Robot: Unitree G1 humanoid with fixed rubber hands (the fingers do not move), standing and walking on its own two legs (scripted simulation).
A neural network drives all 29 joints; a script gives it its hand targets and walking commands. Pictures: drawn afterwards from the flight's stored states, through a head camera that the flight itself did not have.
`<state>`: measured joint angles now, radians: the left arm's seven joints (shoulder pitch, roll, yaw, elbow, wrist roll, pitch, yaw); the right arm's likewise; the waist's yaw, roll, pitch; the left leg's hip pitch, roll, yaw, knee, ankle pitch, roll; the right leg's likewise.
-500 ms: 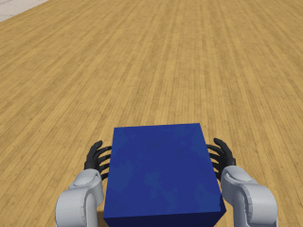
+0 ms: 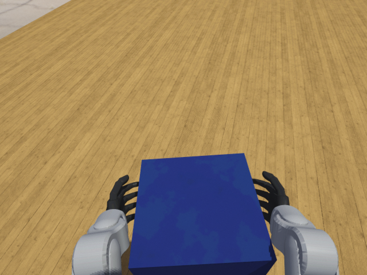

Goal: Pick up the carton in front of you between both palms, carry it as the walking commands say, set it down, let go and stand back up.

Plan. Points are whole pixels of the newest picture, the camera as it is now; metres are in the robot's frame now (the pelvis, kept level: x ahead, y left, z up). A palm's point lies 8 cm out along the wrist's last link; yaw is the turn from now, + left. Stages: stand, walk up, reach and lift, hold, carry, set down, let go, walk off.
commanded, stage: carry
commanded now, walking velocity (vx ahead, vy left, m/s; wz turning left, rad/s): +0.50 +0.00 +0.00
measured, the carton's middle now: (197, 230) +0.23 +0.00 -0.01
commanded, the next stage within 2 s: none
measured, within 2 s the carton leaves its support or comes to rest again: neither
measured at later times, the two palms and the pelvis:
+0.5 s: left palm (132, 96) +0.59 +0.18 +0.08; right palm (236, 95) +0.56 -0.12 +0.09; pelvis +0.34 +0.04 +0.00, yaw -5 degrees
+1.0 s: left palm (157, 48) +0.91 +0.13 +0.07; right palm (234, 45) +0.91 -0.17 +0.07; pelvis +0.67 -0.02 +0.00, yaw +0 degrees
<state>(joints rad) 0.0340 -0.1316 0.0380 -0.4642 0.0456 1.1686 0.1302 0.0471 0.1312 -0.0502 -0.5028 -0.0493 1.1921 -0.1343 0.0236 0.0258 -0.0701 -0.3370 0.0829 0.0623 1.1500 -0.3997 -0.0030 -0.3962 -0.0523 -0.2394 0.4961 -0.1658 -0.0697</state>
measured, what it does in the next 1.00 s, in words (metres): walks ahead: left foot, then right foot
